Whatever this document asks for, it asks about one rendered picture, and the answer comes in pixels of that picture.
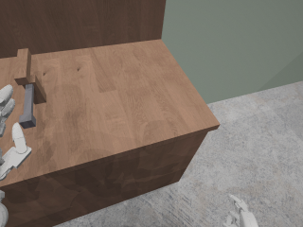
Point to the counter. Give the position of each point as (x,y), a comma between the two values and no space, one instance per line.
(116,115)

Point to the robot left hand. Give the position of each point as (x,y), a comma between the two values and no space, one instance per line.
(16,155)

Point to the robot right hand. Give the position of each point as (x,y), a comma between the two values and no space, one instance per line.
(244,219)

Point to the tap lever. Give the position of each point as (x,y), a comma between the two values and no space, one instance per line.
(27,119)

